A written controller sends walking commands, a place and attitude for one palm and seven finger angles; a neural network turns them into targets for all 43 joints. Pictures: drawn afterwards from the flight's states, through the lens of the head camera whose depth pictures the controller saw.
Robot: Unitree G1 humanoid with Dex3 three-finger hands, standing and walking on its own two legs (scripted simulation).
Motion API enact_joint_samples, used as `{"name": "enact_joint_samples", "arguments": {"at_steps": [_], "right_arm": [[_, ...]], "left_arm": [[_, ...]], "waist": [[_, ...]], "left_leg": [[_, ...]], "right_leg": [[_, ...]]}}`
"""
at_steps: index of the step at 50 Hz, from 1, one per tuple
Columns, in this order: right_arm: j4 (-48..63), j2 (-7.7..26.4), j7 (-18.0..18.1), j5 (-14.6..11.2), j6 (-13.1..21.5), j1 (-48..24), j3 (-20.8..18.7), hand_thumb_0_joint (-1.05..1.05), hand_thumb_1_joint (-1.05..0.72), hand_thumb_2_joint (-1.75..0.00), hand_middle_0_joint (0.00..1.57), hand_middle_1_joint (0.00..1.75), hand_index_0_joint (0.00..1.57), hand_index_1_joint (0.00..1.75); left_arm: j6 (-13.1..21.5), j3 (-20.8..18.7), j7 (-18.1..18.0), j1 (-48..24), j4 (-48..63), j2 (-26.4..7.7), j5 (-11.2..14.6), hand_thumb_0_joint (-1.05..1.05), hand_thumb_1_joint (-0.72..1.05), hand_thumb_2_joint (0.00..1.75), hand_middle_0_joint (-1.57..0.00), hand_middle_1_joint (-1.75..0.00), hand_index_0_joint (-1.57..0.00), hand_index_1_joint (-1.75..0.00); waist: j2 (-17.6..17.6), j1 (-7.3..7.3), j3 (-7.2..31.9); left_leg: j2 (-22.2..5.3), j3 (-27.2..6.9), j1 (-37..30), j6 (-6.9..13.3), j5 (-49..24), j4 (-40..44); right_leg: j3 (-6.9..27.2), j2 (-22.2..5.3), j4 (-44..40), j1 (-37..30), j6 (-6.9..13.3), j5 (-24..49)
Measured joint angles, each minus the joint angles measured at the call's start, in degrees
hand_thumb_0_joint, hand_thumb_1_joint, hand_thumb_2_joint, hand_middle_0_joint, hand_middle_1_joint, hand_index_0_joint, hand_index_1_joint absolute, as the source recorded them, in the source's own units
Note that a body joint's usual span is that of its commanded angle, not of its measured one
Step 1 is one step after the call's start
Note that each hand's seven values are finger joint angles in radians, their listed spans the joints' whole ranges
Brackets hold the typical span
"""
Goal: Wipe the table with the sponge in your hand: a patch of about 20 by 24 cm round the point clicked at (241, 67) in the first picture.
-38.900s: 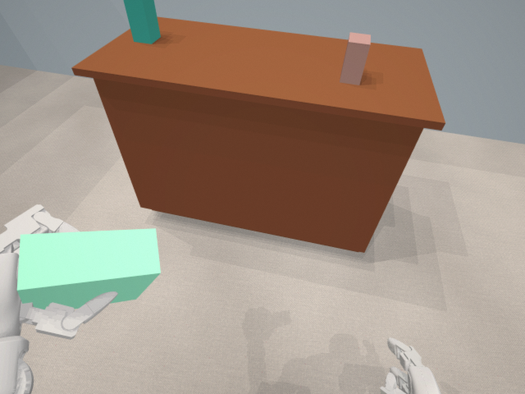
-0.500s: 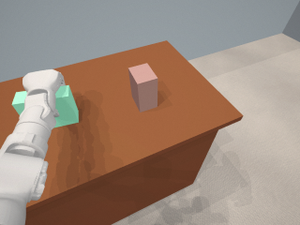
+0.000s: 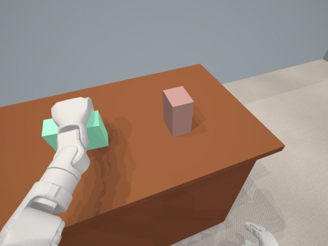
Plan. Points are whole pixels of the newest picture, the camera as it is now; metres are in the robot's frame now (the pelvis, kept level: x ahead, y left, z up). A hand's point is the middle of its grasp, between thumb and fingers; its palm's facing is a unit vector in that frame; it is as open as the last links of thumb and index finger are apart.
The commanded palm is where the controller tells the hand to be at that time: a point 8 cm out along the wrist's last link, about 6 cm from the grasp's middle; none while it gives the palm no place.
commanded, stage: wipe back along the third lane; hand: left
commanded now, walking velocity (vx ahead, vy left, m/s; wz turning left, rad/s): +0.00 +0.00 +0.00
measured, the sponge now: (81, 138) +0.38 +0.28 +0.05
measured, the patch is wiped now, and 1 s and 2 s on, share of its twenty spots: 1.00 1.00 1.00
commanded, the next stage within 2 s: slide back across to the middle lane in 0.98 s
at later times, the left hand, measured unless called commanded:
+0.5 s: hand (84, 138) +0.34 +0.23 +0.11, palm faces +0.12 -0.04 -0.99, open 9.1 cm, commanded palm +0.29 +0.21 +0.12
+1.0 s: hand (91, 157) +0.28 +0.20 +0.11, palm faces +0.13 -0.05 -0.99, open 9.0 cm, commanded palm +0.23 +0.19 +0.12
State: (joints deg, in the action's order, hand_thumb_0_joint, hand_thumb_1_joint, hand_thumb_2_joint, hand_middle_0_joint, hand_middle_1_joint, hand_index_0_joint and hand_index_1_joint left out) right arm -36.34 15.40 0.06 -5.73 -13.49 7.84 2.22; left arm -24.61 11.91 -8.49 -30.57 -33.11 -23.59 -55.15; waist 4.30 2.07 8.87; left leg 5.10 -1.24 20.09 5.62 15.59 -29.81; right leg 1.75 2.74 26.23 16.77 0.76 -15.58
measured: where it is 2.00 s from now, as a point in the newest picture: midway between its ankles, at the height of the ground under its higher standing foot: outside the picture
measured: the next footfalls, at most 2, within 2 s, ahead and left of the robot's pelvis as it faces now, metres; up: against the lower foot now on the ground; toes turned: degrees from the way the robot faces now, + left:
none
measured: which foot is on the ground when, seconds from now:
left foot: down 0.00-1.00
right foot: down 0.00-1.00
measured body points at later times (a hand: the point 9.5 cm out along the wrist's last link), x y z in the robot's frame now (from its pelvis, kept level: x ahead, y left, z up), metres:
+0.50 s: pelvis +0.01 -0.01 +0.00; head +0.00 -0.05 +0.45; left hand +0.33 +0.23 +0.16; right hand +0.23 -0.21 -0.09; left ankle -0.01 +0.05 -0.74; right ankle -0.03 -0.12 -0.74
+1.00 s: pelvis -0.01 -0.05 +0.00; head -0.05 -0.09 +0.44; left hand +0.27 +0.20 +0.16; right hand +0.22 -0.27 -0.08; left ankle -0.01 +0.05 -0.74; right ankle -0.03 -0.12 -0.74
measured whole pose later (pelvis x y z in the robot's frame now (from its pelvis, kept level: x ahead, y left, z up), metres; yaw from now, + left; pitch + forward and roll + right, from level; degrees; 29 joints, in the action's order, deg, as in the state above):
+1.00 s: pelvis -0.01 -0.05 +0.00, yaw -1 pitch +0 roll +0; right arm -33.3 16.6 0.2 -5.7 -11.2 2.3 4.5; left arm -34.1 11.7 -4.1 -6.3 -1.5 -23.3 -55.0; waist 5.5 3.9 6.0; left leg 2.6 -1.0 14.6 1.8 16.4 -30.7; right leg 1.8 5.2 30.4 13.3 4.4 -17.3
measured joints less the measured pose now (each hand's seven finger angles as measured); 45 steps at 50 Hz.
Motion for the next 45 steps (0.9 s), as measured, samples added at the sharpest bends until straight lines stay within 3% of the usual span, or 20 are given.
{"name": "enact_joint_samples", "arguments": {"at_steps": [10, 25, 45], "right_arm": [[2.4, 0.13, -0.26, -0.35, 0.43, -3.73, 1.47, 0.01, -0.91, -0.9, 0.2, 0.3, 0.2, 0.3], [2.67, 0.09, -2.03, 0.01, 1.28, -3.49, 2.15, 0.01, -0.91, -0.9, 0.2, 0.3, 0.2, 0.3], [3.24, 1.08, -0.33, -0.01, 1.89, -5.84, 2.34, 0.01, -0.91, -0.9, 0.2, 0.3, 0.2, 0.3]], "left_arm": [[-6.4, 2.21, 3.51, 4.09, 9.44, 0.42, -0.37, 0.02, -0.4, 1.08, -0.73, -1.52, -0.78, -1.52], [-8.08, 1.93, 3.8, 15.32, 24.23, 1.6, -0.88, 0.03, -0.39, 1.08, -0.71, -1.53, -0.78, -1.52], [-10.08, 0.71, 4.21, 23.28, 31.62, 0.92, -0.23, 0.03, -0.39, 1.07, -0.71, -1.54, -0.78, -1.51]], "waist": [[-0.03, 0.72, -1.32], [1.31, 2.38, -1.28], [1.09, 2.17, -2.6]], "left_leg": [[0.34, -0.38, -2.07, 0.01, 0.66, 0.05], [-0.15, -0.47, -3.22, -0.87, 1.86, -0.97], [-2.03, 0.15, -5.14, -3.24, 0.96, -1.0]], "right_leg": [[-0.37, -0.29, 0.32, -2.01, 0.17, -0.98], [-0.51, 0.24, 1.99, -2.79, 0.78, -2.39], [-0.02, 2.06, 4.05, -3.36, 3.08, -1.86]]}}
